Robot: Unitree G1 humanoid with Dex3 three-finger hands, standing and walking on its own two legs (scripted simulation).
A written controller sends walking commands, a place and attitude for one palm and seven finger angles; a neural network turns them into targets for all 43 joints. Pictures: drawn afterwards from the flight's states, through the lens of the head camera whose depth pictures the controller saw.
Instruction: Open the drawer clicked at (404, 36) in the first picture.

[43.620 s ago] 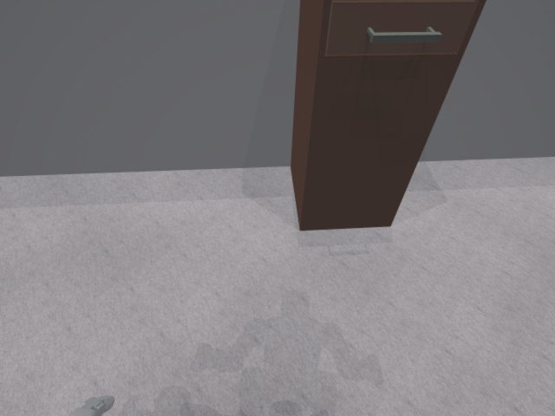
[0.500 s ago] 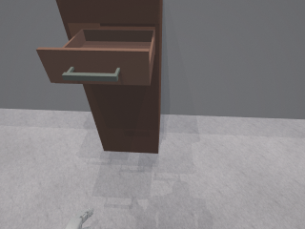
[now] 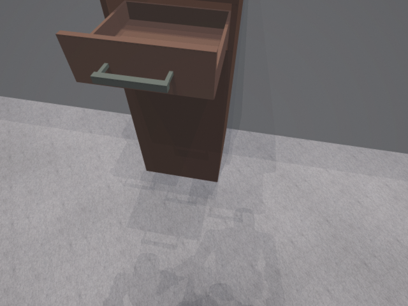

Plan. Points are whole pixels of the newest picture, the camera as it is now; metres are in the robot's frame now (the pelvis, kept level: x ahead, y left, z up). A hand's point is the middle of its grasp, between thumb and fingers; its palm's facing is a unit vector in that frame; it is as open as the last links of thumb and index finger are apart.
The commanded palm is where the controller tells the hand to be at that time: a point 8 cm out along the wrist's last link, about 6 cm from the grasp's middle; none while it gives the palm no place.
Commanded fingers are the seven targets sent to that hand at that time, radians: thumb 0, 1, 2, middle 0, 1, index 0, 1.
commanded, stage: let the arm hang, fingers relaxed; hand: left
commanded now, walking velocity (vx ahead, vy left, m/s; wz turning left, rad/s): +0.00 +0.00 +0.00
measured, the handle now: (133, 76) +0.59 +0.20 +0.12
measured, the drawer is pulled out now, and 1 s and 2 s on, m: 0.28 0.28 0.28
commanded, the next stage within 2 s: look to check the result in 0.34 s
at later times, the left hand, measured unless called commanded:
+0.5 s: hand out of the picture +0.08 +0.18 -0.14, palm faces +0.01 -0.94 -0.33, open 7.4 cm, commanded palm none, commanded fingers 0.00 0.90 0.90 -0.20 -0.30 -0.20 -0.30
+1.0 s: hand out of the picture +0.07 +0.20 -0.15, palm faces +0.00 -0.95 -0.33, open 7.4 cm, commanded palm none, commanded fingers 0.00 0.90 0.90 -0.20 -0.30 -0.20 -0.30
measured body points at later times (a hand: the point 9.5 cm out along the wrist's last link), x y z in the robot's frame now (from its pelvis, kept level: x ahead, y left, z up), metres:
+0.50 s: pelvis -0.01 -0.05 +0.01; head +0.02 -0.07 +0.46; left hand +0.08 +0.23 -0.12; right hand +0.04 -0.34 -0.14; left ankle -0.03 +0.10 -0.74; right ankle +0.00 -0.15 -0.74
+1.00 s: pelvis -0.01 -0.04 +0.01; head +0.02 -0.04 +0.46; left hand +0.07 +0.25 -0.12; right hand +0.04 -0.32 -0.13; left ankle -0.03 +0.10 -0.74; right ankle +0.00 -0.15 -0.74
